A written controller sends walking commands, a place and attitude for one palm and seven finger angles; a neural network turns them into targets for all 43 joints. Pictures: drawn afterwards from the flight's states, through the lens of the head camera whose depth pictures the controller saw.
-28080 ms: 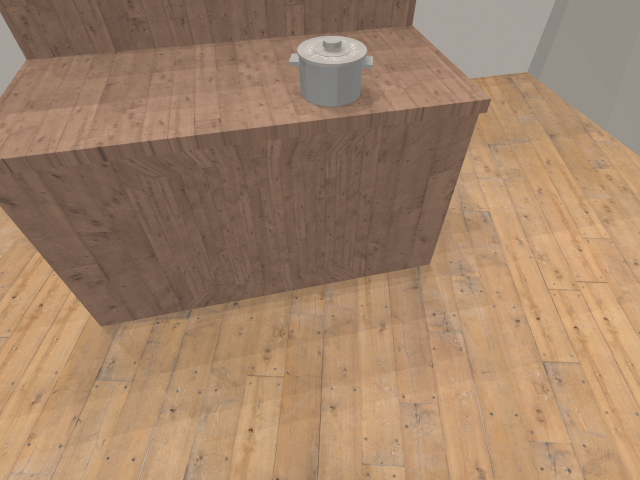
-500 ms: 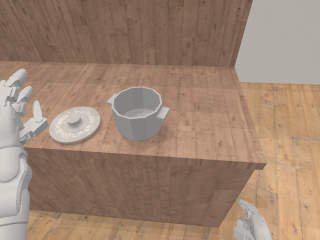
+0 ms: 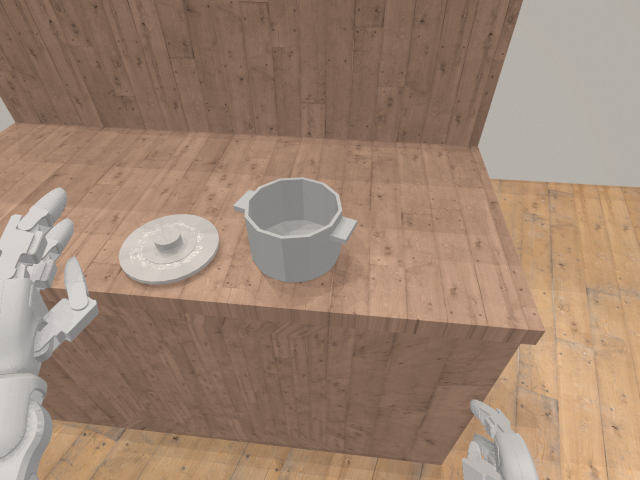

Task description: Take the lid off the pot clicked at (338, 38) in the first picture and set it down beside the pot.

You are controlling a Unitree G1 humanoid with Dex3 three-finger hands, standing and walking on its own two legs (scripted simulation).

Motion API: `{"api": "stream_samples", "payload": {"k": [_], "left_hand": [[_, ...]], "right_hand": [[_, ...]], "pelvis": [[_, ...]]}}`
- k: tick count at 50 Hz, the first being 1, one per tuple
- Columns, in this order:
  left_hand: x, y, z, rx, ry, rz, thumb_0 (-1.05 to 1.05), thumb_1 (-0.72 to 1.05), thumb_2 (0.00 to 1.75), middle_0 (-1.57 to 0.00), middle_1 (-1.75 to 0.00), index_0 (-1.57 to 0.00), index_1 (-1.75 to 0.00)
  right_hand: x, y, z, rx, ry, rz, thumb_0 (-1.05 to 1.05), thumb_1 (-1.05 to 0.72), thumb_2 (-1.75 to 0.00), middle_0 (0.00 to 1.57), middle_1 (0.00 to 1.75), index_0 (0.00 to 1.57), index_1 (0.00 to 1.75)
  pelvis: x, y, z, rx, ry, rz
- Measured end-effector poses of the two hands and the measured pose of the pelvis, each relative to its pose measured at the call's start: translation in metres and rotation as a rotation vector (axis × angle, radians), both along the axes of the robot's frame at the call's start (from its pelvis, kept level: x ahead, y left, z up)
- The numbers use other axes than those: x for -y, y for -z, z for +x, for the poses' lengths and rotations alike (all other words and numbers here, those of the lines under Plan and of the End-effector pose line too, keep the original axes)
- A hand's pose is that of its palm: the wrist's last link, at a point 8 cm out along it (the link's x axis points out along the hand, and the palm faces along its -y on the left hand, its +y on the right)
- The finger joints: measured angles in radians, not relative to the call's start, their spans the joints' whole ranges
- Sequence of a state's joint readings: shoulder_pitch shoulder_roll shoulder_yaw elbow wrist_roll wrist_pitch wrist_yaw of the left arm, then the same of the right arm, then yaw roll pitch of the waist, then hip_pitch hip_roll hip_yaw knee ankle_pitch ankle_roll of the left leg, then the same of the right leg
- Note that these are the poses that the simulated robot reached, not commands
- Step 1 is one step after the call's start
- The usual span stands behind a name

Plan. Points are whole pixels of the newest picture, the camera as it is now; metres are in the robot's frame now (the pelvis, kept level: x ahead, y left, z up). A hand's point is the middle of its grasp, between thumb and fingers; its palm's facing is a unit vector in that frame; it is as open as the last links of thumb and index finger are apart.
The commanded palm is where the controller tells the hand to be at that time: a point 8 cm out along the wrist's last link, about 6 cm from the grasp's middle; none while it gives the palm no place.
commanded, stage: draw the hand back to the body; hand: left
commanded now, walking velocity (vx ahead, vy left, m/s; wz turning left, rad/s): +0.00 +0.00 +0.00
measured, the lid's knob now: (167, 238) +0.49 +0.34 +0.00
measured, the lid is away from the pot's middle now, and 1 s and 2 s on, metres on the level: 0.23 0.23 0.23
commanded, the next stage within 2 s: step back with the hand held close in 0.26 s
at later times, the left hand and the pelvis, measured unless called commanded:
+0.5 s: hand (49, 323) +0.18 +0.27 +0.19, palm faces +0.43 -0.81 -0.39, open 7.4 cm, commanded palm +0.12 +0.30 +0.19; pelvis -0.01 +0.02 +0.00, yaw +0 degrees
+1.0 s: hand (21, 383) +0.14 +0.27 +0.17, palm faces +0.33 -0.83 -0.44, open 7.4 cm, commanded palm +0.07 +0.32 +0.19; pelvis -0.06 +0.04 -0.02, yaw +0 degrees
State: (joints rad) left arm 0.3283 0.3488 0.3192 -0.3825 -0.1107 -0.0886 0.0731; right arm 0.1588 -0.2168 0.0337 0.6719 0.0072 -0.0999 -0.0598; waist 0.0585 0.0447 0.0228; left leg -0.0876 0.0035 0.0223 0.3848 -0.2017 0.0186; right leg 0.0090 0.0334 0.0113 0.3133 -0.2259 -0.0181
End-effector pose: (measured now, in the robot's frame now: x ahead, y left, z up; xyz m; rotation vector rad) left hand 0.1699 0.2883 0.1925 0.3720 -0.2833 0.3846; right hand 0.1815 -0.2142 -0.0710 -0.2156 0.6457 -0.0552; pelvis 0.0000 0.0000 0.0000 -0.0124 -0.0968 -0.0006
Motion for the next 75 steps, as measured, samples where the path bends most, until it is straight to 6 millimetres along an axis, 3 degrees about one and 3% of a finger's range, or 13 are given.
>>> {"api": "stream_samples", "payload": {"k": [13,19,24,34,43,50,56,61,70,75], "left_hand": [[-0.005,0.001,-0.034,-0.02,-0.018,0.03,0.02,0.89,0.9,-0.2,-0.3,-0.21,-0.3],[-0.005,0.0,-0.036,-0.011,-0.02,0.033,0.02,0.89,0.9,-0.2,-0.3,-0.21,-0.3],[-0.015,-0.014,-0.032,0.041,-0.016,0.123,0.02,0.89,0.9,-0.21,-0.3,-0.21,-0.3],[-0.016,0.015,-0.02,-0.106,0.129,0.143,0.02,0.89,0.9,-0.2,-0.3,-0.21,-0.3],[-0.023,0.002,-0.049,-0.045,0.115,0.231,0.02,0.89,0.9,-0.21,-0.3,-0.22,-0.3],[-0.025,0.005,-0.071,0.014,0.098,0.179,0.02,0.89,0.9,-0.21,-0.3,-0.22,-0.3],[-0.039,0.011,-0.081,0.041,0.101,0.167,0.02,0.88,0.9,-0.21,-0.3,-0.22,-0.3],[-0.051,0.001,-0.089,0.038,0.075,0.207,0.02,0.88,0.9,-0.21,-0.3,-0.22,-0.3],[-0.035,0.004,-0.104,0.046,0.178,0.203,0.02,0.89,0.9,-0.21,-0.3,-0.21,-0.3],[-0.028,-0.003,-0.132,0.03,0.204,0.251,0.02,0.89,0.9,-0.21,-0.3,-0.22,-0.3]], "right_hand": [[-0.017,-0.003,0.001,0.022,-0.036,-0.004,0.01,-0.9,-0.89,0.2,0.3,0.2,0.3],[-0.023,-0.004,0.001,0.032,-0.048,-0.001,0.01,-0.9,-0.89,0.2,0.3,0.2,0.3],[-0.021,-0.005,-0.002,0.01,-0.034,-0.008,0.01,-0.9,-0.89,0.2,0.3,0.2,0.3],[-0.004,-0.007,-0.034,-0.065,0.107,-0.064,0.01,-0.9,-0.89,0.2,0.3,0.2,0.3],[-0.012,0.003,-0.066,-0.061,0.116,-0.056,0.01,-0.9,-0.89,0.2,0.3,0.2,0.3],[-0.02,0.014,-0.093,-0.088,0.127,-0.037,0.01,-0.9,-0.89,0.2,0.3,0.2,0.3],[-0.028,0.01,-0.112,-0.093,0.146,-0.081,0.01,-0.9,-0.89,0.2,0.3,0.2,0.3],[-0.038,0.002,-0.118,-0.068,0.125,-0.073,0.01,-0.9,-0.89,0.2,0.3,0.2,0.3],[-0.044,0.002,-0.121,-0.043,0.085,-0.064,0.01,-0.9,-0.89,0.2,0.3,0.2,0.3],[-0.039,-0.003,-0.137,0.003,0.09,-0.047,0.01,-0.9,-0.89,0.2,0.3,0.2,0.3]], "pelvis": [[-0.009,0.001,-0.004,0.009,-0.011,-0.006],[-0.011,0.001,-0.005,0.01,-0.01,-0.006],[-0.014,0.002,-0.007,-0.031,-0.005,-0.022],[-0.033,0.005,-0.016,-0.083,0.02,-0.011],[-0.038,0.014,-0.04,-0.088,0.026,0.002],[-0.043,0.018,-0.057,-0.088,0.007,-0.04],[-0.054,0.018,-0.069,-0.088,0.009,-0.054],[-0.057,0.013,-0.077,-0.115,0.0,-0.062],[-0.057,0.015,-0.112,-0.132,0.04,-0.041],[-0.052,0.017,-0.135,-0.115,0.028,-0.048]]}}
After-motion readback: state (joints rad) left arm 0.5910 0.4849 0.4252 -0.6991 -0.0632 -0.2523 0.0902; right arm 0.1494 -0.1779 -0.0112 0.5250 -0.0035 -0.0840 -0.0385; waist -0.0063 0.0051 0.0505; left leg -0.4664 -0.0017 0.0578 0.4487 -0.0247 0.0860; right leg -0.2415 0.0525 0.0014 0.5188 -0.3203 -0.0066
